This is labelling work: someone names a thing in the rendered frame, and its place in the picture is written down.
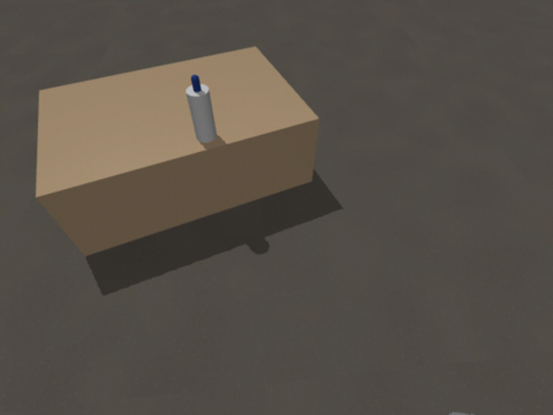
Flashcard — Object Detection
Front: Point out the bottle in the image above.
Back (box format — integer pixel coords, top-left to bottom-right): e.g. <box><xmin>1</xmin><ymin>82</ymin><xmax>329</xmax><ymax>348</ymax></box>
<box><xmin>186</xmin><ymin>75</ymin><xmax>217</xmax><ymax>143</ymax></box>

